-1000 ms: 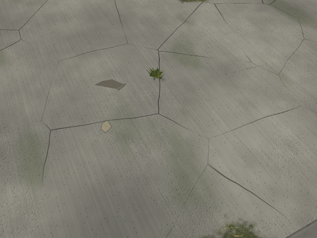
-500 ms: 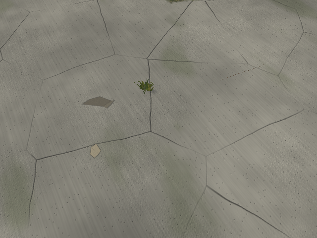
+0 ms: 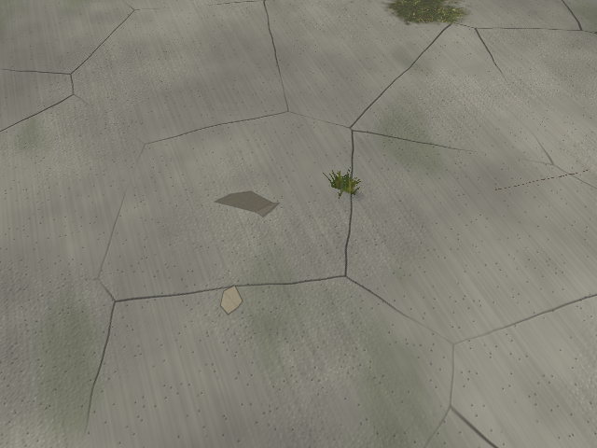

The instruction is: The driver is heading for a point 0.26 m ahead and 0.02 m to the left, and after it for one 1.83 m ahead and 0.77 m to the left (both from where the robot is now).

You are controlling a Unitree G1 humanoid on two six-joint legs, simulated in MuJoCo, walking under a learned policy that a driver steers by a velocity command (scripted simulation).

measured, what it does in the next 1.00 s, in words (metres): goes down, turning left: left foot 0.19 m lower, then right foot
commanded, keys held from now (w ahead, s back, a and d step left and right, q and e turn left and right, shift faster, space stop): no key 0.04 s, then q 0.82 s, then no key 0.14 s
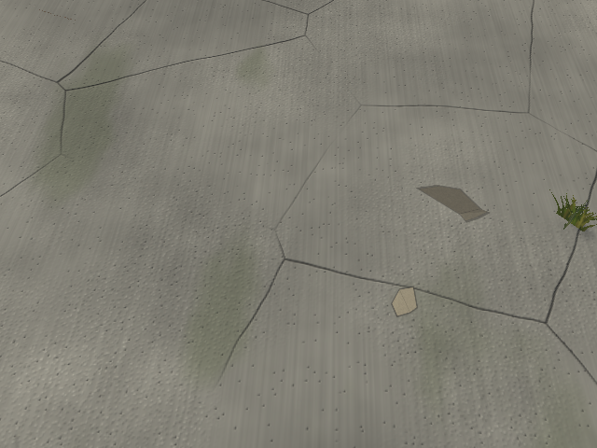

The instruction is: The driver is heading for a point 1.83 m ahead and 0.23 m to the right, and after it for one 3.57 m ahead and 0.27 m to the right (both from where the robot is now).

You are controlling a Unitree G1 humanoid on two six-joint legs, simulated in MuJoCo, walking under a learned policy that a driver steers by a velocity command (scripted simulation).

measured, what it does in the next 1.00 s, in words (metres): steps on the spot: left foot, then right foot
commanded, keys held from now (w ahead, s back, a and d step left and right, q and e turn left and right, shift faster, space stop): no key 1.00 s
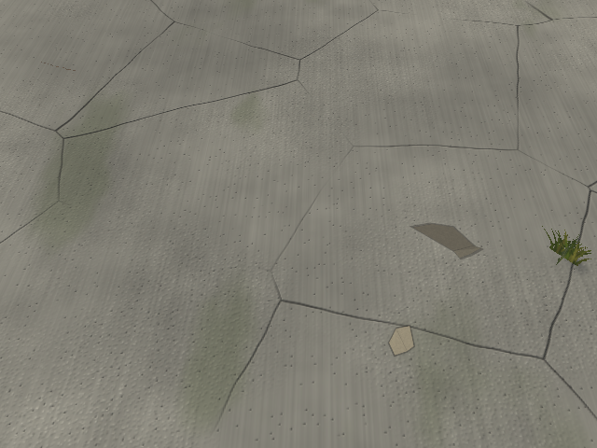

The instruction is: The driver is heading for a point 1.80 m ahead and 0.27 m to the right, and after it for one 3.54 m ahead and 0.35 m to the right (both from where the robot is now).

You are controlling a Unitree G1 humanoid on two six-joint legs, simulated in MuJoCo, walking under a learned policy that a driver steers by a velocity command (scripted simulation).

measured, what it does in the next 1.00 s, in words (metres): walks ahead: left foot, then right foot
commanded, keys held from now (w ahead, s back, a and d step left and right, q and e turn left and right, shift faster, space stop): no key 0.18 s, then w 0.82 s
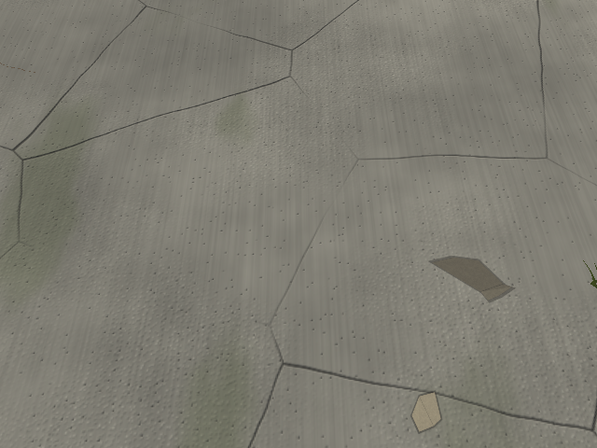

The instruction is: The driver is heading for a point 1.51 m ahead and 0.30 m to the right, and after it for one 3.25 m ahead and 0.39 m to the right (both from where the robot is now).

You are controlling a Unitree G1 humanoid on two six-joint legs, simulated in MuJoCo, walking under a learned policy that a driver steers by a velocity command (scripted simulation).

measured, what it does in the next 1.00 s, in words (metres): walks ahead: left foot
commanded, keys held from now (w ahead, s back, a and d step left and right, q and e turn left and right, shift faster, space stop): w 1.00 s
